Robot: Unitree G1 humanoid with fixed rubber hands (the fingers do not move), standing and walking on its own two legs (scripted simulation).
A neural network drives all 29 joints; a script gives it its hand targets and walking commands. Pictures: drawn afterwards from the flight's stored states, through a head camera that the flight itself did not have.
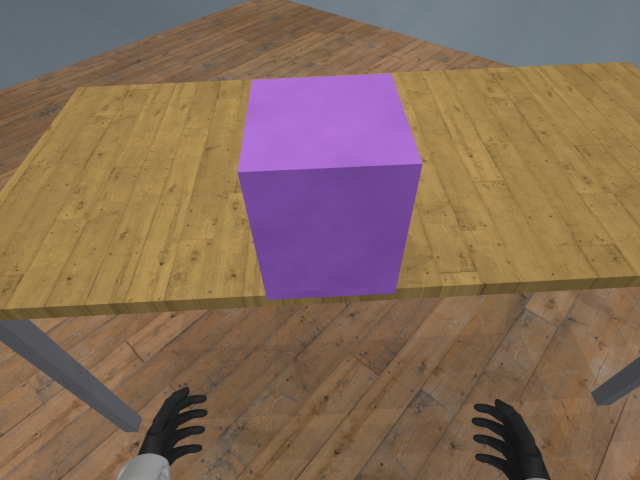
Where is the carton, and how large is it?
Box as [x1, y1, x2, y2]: [238, 74, 422, 299]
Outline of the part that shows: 391,74 252,80 239,159 238,176 267,299 394,293 422,163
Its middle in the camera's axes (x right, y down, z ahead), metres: +0.01 -0.08 +0.58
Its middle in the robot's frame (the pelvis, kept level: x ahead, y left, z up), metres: +0.50 +0.04 +0.09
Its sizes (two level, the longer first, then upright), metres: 0.210 0.200 0.250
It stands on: a table, 0.74 m high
